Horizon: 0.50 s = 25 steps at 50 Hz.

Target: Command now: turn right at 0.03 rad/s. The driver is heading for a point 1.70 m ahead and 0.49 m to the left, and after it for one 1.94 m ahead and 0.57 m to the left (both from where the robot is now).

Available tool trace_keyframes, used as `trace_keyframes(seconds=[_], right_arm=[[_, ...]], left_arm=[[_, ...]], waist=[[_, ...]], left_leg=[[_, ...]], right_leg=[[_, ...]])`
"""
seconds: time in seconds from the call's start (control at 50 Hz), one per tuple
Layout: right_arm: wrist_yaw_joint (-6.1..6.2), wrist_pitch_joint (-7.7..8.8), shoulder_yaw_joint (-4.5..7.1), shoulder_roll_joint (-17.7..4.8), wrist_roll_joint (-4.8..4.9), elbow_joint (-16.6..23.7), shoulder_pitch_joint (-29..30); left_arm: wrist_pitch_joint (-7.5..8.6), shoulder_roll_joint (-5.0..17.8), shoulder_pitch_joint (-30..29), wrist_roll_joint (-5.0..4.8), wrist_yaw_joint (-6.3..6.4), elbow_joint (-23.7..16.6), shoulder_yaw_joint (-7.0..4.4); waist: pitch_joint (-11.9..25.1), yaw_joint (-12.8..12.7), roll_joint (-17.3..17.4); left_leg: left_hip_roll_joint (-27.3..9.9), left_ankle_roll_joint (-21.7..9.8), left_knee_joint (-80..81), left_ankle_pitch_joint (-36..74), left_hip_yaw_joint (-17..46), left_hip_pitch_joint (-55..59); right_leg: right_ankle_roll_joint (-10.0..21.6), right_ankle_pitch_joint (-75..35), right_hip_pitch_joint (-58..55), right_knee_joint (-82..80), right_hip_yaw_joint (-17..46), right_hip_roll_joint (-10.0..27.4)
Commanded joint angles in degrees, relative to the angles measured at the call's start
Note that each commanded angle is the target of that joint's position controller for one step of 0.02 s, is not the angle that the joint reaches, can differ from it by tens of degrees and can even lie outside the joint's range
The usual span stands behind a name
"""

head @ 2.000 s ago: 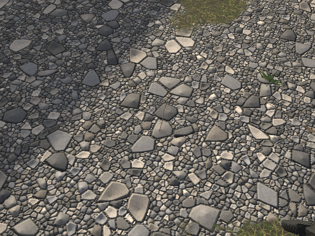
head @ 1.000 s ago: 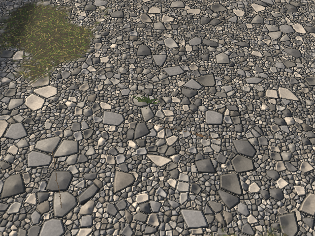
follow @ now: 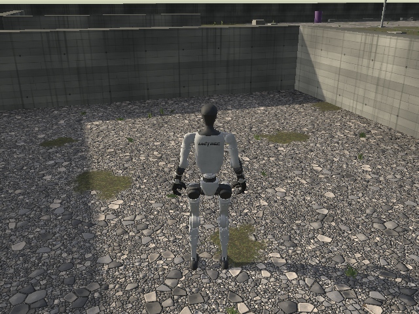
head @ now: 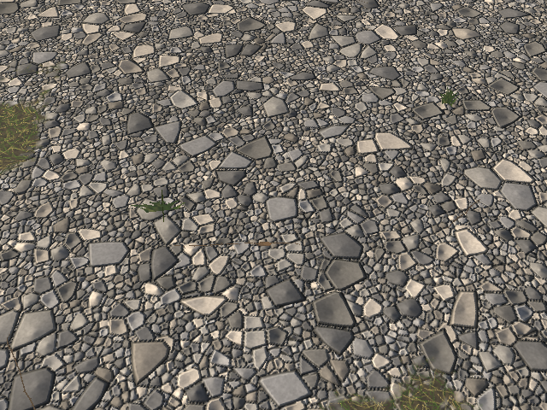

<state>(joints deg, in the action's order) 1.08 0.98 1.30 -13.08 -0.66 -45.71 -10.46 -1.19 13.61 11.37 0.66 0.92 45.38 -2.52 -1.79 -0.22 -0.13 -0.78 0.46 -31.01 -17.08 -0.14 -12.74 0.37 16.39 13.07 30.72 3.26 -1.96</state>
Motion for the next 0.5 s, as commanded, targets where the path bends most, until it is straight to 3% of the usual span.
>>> trace_keyframes(seconds=[0.02, 0.5], right_arm=[[0.25, 0.68, 1.54, -6.81, 0.09, 2.62, 0.56], [0.61, 0.55, 0.85, -6.18, 0.39, -7.90, -1.64]], left_arm=[[0.83, 5.29, -1.20, -0.10, 0.43, -2.39, -1.32], [0.66, 5.02, 0.21, -0.50, 1.67, 10.44, -1.25]], waist=[[2.37, 0.44, -0.23], [0.29, 0.25, 0.29]], left_leg=[[-2.94, -1.54, 5.43, 8.47, 3.25, 0.10], [-1.35, -1.94, 8.28, 8.16, 2.37, 0.39]], right_leg=[[1.00, -10.02, -0.84, -4.49, 3.43, 3.10], [-0.02, -10.84, -3.10, -6.50, 1.83, 2.84]])
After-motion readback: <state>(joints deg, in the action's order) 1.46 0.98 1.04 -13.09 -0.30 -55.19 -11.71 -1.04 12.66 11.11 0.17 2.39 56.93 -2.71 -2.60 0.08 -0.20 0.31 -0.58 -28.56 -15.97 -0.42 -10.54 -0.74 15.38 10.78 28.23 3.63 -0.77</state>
